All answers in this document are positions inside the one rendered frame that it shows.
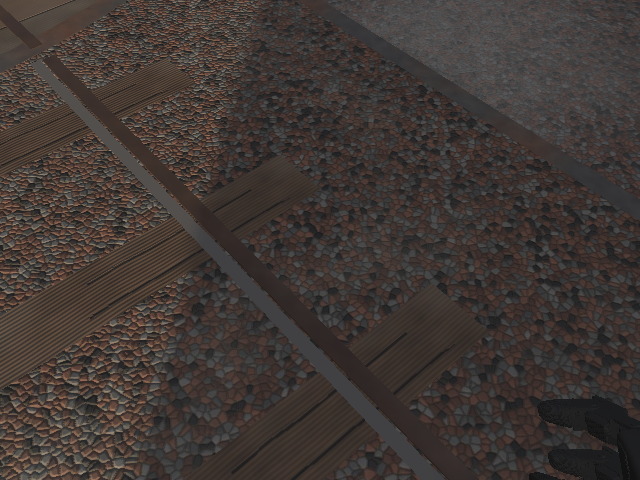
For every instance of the right robot hand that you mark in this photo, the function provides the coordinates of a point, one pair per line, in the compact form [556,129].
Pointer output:
[604,420]

